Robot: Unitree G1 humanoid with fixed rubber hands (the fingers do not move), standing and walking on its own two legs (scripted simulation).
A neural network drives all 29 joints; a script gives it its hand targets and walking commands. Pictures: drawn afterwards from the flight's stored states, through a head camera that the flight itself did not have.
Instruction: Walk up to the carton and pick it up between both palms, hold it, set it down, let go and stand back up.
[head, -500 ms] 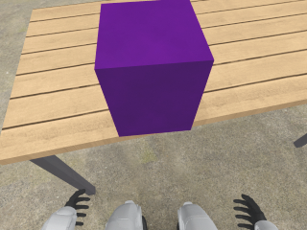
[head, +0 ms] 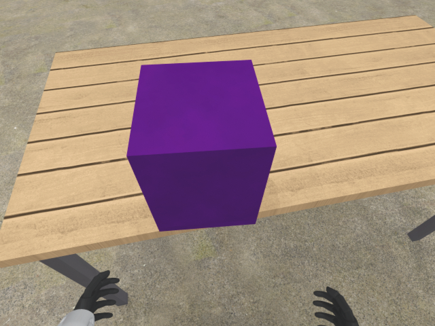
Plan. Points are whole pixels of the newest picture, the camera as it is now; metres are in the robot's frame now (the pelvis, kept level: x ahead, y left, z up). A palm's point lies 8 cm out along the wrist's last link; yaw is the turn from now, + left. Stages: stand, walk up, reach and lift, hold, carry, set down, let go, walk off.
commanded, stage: reach and lift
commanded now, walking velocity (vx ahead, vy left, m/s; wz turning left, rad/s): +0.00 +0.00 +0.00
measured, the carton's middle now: (202, 150) +0.41 +0.04 +0.07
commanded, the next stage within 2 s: none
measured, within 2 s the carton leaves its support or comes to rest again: neither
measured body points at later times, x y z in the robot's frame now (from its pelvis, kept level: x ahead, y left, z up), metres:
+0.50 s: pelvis +0.03 +0.00 +0.01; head +0.04 +0.02 +0.46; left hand +0.18 +0.25 -0.04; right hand +0.19 -0.19 -0.04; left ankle +0.03 +0.12 -0.74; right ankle +0.00 -0.11 -0.74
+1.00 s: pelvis +0.02 +0.00 +0.01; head +0.00 +0.02 +0.46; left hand +0.17 +0.25 +0.02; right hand +0.19 -0.18 +0.02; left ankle +0.03 +0.12 -0.74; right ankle +0.00 -0.11 -0.74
